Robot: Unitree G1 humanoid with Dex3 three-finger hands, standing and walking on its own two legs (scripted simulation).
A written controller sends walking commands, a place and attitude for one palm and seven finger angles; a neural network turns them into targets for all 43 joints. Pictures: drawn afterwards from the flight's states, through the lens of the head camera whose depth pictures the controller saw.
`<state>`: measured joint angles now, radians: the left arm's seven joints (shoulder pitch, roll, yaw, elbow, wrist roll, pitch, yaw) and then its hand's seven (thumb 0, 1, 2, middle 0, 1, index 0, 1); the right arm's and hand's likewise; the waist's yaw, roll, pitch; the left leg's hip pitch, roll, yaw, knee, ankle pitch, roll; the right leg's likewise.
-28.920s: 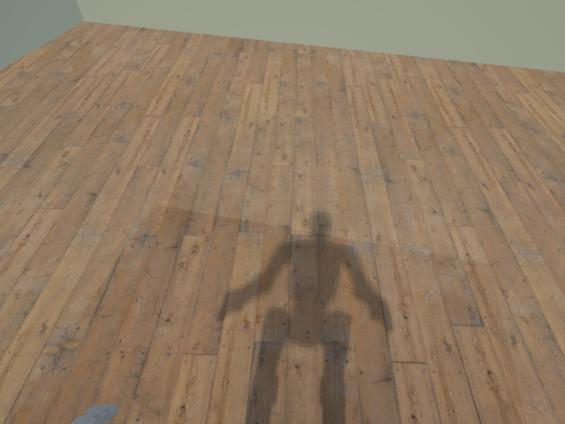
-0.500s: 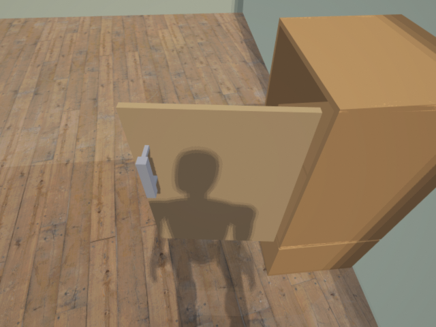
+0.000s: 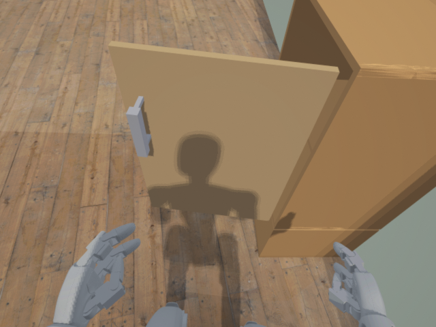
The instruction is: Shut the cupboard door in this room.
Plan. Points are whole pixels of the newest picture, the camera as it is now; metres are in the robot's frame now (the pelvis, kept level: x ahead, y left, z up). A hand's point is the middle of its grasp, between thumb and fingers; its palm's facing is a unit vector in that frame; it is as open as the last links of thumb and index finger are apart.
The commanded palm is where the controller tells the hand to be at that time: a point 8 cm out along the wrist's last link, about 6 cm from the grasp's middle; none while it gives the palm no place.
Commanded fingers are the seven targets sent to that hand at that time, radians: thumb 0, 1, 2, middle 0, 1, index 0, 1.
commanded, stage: raise the hand and make a fist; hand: left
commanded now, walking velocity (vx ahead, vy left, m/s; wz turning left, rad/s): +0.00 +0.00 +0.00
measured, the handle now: (141, 127) +0.50 +0.21 +0.05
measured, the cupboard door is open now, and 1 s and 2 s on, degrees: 83 83 83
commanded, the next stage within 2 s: bring the fist close to the handle in 1.54 s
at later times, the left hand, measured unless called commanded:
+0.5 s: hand (91, 264) +0.21 +0.22 +0.03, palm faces +0.06 -1.00 -0.03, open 4.0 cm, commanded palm +0.18 +0.26 +0.03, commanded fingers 0.00 0.90 0.90 -1.01 -1.18 -1.01 -1.18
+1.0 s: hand (77, 266) +0.21 +0.24 +0.03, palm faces -0.04 -1.00 -0.01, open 3.1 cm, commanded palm +0.19 +0.30 +0.05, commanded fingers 0.00 0.90 0.90 -1.30 -1.50 -1.30 -1.50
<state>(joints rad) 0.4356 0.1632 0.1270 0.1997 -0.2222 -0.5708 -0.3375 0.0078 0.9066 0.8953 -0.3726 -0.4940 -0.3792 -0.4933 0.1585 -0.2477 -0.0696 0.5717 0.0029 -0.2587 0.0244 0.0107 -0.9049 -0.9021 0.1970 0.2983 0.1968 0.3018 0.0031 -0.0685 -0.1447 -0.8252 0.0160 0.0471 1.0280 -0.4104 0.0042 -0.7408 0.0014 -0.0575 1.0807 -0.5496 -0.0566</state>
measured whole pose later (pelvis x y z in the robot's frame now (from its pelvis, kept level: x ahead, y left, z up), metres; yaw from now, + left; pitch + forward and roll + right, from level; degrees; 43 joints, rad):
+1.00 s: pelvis -0.01 +0.06 -0.01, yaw +0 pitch +14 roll -5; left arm 0.39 0.25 0.11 -0.03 -0.24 -0.30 -0.27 0.02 0.90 0.90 -1.25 -1.45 -1.26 -1.45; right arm 0.22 -0.21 0.06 0.44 0.03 -0.17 -0.03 0.01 -0.90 -0.90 0.20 0.30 0.20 0.30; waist 0.02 0.04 -0.15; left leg -0.93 0.01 0.02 1.13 -0.44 0.08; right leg -0.77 0.00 -0.08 1.06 -0.53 0.02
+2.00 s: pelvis +0.01 +0.02 -0.01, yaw +0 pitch +15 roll -2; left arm 0.13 0.27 0.16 0.17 -0.29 -0.29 -0.30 0.02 0.90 0.90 -1.29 -1.50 -1.30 -1.50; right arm 0.26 -0.26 0.03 0.54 0.04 -0.16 -0.06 0.01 -0.90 -0.90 0.20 0.30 0.20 0.30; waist -0.01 0.06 -0.15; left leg -0.92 0.04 0.01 1.12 -0.46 0.02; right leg -0.79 0.03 -0.09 1.09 -0.56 -0.04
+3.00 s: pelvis +0.00 +0.03 +0.00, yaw -2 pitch +16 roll -2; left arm -0.39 0.28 0.24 0.72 -0.18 -0.43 -0.19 0.02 0.89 0.90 -1.29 -1.50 -1.30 -1.50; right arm 0.32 -0.26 0.01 0.62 0.02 -0.03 -0.01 0.01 -0.90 -0.90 0.20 0.30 0.20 0.30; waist -0.06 0.03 -0.13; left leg -0.92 0.04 0.04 1.06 -0.42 0.04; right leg -0.81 0.03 -0.05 1.05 -0.52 -0.02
